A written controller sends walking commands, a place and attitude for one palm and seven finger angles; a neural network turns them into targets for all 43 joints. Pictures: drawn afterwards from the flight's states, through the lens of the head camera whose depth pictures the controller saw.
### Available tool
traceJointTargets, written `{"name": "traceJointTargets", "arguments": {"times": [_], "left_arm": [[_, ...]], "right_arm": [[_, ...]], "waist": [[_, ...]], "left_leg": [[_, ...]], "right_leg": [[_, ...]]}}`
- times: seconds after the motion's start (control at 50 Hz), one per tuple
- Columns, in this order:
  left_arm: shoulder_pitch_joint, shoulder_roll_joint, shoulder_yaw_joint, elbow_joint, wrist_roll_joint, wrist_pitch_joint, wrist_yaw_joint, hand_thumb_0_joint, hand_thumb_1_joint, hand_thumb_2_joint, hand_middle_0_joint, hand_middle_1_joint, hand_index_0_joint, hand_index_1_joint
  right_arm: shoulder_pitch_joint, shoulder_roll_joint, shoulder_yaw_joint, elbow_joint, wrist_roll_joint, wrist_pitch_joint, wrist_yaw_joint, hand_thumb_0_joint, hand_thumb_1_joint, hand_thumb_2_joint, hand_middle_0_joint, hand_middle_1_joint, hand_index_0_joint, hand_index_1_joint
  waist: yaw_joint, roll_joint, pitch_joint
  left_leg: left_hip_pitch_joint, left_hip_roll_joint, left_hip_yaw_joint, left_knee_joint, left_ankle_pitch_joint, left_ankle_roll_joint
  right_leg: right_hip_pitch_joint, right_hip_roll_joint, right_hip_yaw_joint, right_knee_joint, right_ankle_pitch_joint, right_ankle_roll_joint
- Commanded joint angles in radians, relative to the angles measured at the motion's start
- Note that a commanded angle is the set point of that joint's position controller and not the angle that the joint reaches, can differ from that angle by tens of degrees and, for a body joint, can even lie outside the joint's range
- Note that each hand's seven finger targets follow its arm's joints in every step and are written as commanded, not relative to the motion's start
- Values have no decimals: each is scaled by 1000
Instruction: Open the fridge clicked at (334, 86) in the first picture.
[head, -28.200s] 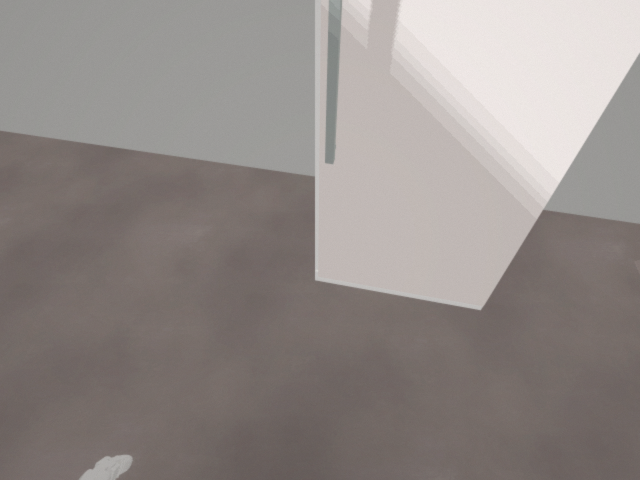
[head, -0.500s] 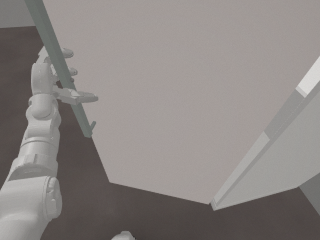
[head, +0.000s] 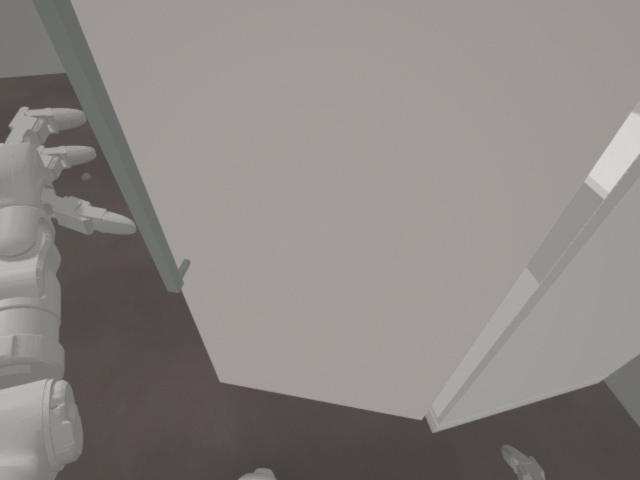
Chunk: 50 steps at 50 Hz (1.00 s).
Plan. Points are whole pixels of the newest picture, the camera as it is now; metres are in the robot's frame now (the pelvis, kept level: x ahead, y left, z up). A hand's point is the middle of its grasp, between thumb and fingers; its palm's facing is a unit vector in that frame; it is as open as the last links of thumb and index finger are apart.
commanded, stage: slip the hand off the handle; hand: left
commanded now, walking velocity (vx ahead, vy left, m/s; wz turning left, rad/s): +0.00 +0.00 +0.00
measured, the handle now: (139, 174) +0.46 +0.27 +0.14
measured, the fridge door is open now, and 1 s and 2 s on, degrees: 65 65 65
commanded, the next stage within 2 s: draw the hand back to the body in 1.32 s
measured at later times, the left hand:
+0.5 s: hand (50, 178) +0.40 +0.33 +0.19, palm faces +0.33 -0.93 -0.18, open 14.7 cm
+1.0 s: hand (10, 250) +0.29 +0.32 +0.18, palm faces +0.36 -0.92 -0.17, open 14.7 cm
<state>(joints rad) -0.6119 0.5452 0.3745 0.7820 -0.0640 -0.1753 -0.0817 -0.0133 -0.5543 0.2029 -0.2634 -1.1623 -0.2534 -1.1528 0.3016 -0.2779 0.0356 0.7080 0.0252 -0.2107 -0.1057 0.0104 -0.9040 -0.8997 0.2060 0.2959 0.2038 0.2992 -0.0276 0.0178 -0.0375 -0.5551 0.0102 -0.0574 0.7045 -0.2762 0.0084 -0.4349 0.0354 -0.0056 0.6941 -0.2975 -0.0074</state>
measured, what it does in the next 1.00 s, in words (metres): shifts its weight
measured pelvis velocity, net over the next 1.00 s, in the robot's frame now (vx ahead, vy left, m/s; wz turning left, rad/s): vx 0.05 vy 0.00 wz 0.02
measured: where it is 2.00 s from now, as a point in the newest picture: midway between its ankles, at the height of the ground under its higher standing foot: outside the picture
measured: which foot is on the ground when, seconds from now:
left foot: down 0.00-1.00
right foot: down 0.00-1.00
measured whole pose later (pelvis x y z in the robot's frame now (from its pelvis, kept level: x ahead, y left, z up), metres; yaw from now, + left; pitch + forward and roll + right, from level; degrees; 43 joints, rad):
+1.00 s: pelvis +0.05 +0.00 +0.01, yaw +1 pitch -1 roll -1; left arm 0.04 0.45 0.49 0.06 -0.26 0.00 -0.24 -0.01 -0.56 0.20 -0.25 -1.15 -0.25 -1.15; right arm 0.19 -0.24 0.07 0.66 0.04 -0.22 -0.16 0.01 -0.90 -0.90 0.21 0.30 0.20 0.30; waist 0.08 0.04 -0.06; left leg -0.36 0.00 -0.06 0.60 -0.22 -0.01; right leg -0.22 0.01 -0.03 0.58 -0.34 -0.01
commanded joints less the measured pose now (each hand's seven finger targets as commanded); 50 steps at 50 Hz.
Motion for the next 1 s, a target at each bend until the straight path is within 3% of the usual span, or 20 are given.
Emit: {"name": "traceJointTargets", "arguments": {"times": [0.0,0.06,0.12,0.16,0.18,0.24,0.32,0.38,0.42,0.44,0.48,0.56,0.58,0.6,0.7,0.74,0.8,0.88,0.94,0.98], "left_arm": [[-456,219,-21,-315,-35,-78,-28,0,-550,200,-250,-1150,-250,-1150],[-408,243,20,-325,-57,-58,-42,0,-550,200,-250,-1150,-250,-1150],[-340,265,53,-348,-66,-24,-50,0,-550,200,-250,-1150,-250,-1150],[-302,259,53,-340,-66,-7,-52,0,-550,200,-250,-1150,-250,-1150],[-273,270,75,-386,-62,-10,-47,0,-550,200,-250,-1150,-250,-1150],[-212,310,139,-549,-59,-20,-45,0,-550,200,-250,-1150,-250,-1150],[-7,328,241,-635,-100,-11,-71,0,-550,200,-250,-1150,-250,-1150],[160,191,171,-727,-135,42,-116,0,-550,200,-250,-1150,-250,-1150],[286,204,217,-778,-162,92,-132,0,-550,200,-250,-1150,-250,-1150],[324,180,199,-822,-166,115,-140,0,-550,200,-250,-1150,-250,-1150],[348,137,183,-907,-183,143,-137,0,-550,200,-250,-1150,-250,-1150],[402,142,219,-1061,-198,138,-105,0,-550,200,-250,-1150,-250,-1150],[427,163,241,-1098,-193,129,-90,0,-550,200,-250,-1150,-250,-1150],[463,135,228,-1088,-192,127,-83,0,-550,200,-250,-1150,-250,-1150],[435,122,204,-1049,-185,115,-86,0,-550,200,-250,-1150,-250,-1150],[394,110,174,-1008,-189,124,-106,0,-550,200,-250,-1150,-250,-1150],[379,130,172,-961,-197,135,-127,0,-550,200,-250,-1150,-250,-1150],[405,187,220,-949,-207,129,-152,0,-550,200,-250,-1150,-250,-1150],[383,178,208,-947,-216,108,-155,0,-550,200,-250,-1150,-250,-1150],[434,210,253,-913,-226,94,-154,0,-550,200,-250,-1150,-250,-1150]], "right_arm": [[-40,-141,-46,-120,11,-72,-27,0,-900,-900,200,300,200,300],[-34,-151,-45,-119,11,-72,-31,0,-900,-900,200,300,200,300],[-31,-146,-43,-124,13,-64,-32,0,-900,-900,200,300,200,300],[-48,-139,-40,-130,19,-57,-29,0,-900,-900,200,300,200,300],[-50,-144,-41,-144,13,-53,-30,0,-900,-900,200,300,200,300],[-47,-136,-49,-167,3,-48,-19,0,-900,-900,200,300,200,300],[-38,-131,-57,-178,-3,-33,-9,0,-900,-900,200,300,200,300],[-71,-112,-55,-209,5,-32,0,0,-900,-900,200,300,200,300],[-73,-112,-61,-213,10,-28,6,0,-900,-900,200,300,200,300],[-86,-108,-60,-220,13,-24,6,0,-900,-900,200,300,200,300],[-110,-98,-56,-230,14,-23,3,0,-900,-900,200,300,200,300],[-124,-91,-57,-223,5,-26,-3,0,-900,-900,200,300,200,300],[-130,-89,-54,-220,0,-25,-7,0,-900,-900,200,300,200,300],[-127,-85,-55,-215,0,-24,-8,0,-900,-900,200,300,200,300],[-153,-80,-42,-189,2,-20,-35,0,-900,-900,200,300,200,300],[-173,-76,-33,-184,9,-23,-50,0,-900,-900,200,300,200,300],[-195,-79,-24,-180,15,-30,-67,0,-900,-900,200,300,200,300],[-214,-83,-19,-188,14,-46,-76,0,-900,-900,200,300,200,300],[-225,-75,-13,-190,17,-69,-75,0,-900,-900,200,300,200,300],[-224,-84,-16,-183,15,-82,-76,0,-900,-900,200,300,200,300]], "waist": [[-19,92,-217],[-8,60,-237],[14,93,-251],[17,67,-189],[32,82,-198],[53,141,-332],[85,85,-387],[97,104,-356],[112,86,-328],[109,85,-319],[109,61,-285],[101,64,-291],[113,84,-288],[103,71,-284],[87,92,-221],[76,77,-162],[76,70,-123],[98,61,-136],[97,88,-111],[107,45,-86]], "left_leg": [[251,8,-11,-154,-267,27],[262,4,-10,-155,-200,29],[289,-1,4,-140,-57,29],[273,2,-1,-157,-111,26],[275,-1,4,-153,-61,31],[382,-4,12,-129,154,23],[423,0,21,-101,397,18],[455,6,28,-99,518,14],[454,12,25,-105,572,7],[457,14,25,-109,592,3],[456,12,25,-113,590,-1],[483,5,18,-121,565,-15],[481,2,24,-120,567,-17],[483,2,23,-122,559,-18],[441,-10,26,-149,359,-9],[411,-13,23,-172,235,1],[381,-16,24,-190,134,13],[368,-19,25,-195,100,19],[357,-21,21,-204,30,18],[330,-20,26,-195,10,21]], "right_leg": [[-69,-13,12,-188,-185,-8],[-43,-19,13,-191,-137,-10],[-16,-20,13,-193,-37,-14],[-46,-18,12,-211,-87,-10],[-17,-19,6,-201,-45,-16],[42,-7,-12,-157,123,-24],[117,0,-22,-127,325,-18],[120,-4,-32,-131,372,-12],[124,-6,-38,-133,402,-6],[121,-6,-42,-134,403,-3],[121,-6,-47,-144,412,-4],[117,-4,-51,-146,397,-3],[126,-5,-48,-146,404,-7],[120,-6,-52,-145,398,-5],[101,-9,-47,-171,286,-11],[80,-10,-44,-197,197,-9],[78,-19,-33,-226,121,-8],[105,-21,-22,-243,85,-8],[84,-21,-17,-255,4,-5],[79,-25,-6,-269,-26,-1]]}}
